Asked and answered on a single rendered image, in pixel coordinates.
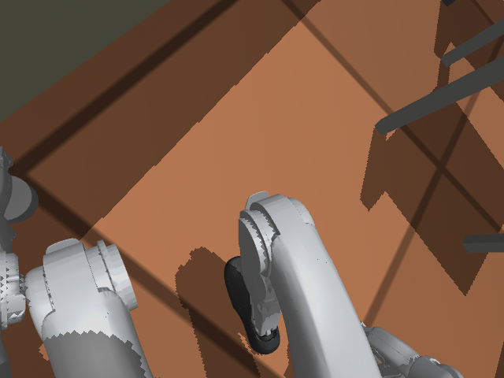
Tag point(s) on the left robot hand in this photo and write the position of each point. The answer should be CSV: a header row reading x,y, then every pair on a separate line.
x,y
6,185

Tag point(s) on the right robot arm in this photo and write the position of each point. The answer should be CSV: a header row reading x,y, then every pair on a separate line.
x,y
428,367

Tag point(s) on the right robot hand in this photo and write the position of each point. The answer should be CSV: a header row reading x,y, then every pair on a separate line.
x,y
396,356

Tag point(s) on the right robot foot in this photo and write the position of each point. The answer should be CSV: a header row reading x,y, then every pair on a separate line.
x,y
240,298

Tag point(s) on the left robot arm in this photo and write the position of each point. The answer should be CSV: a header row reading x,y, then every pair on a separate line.
x,y
12,296

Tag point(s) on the tin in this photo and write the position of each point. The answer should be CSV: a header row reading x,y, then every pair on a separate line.
x,y
23,202

